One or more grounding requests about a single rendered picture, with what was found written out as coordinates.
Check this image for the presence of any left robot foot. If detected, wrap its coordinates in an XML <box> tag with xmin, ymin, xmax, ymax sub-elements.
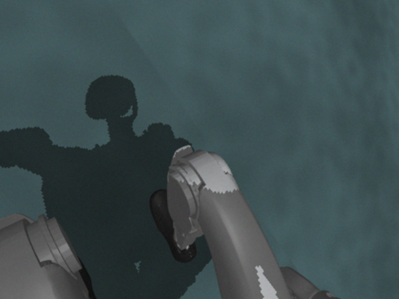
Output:
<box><xmin>78</xmin><ymin>257</ymin><xmax>96</xmax><ymax>299</ymax></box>

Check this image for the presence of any right robot foot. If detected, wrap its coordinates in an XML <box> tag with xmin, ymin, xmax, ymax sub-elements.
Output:
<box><xmin>150</xmin><ymin>189</ymin><xmax>196</xmax><ymax>263</ymax></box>

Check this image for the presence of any right robot hand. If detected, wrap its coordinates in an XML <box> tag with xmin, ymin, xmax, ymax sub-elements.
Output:
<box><xmin>280</xmin><ymin>267</ymin><xmax>320</xmax><ymax>299</ymax></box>

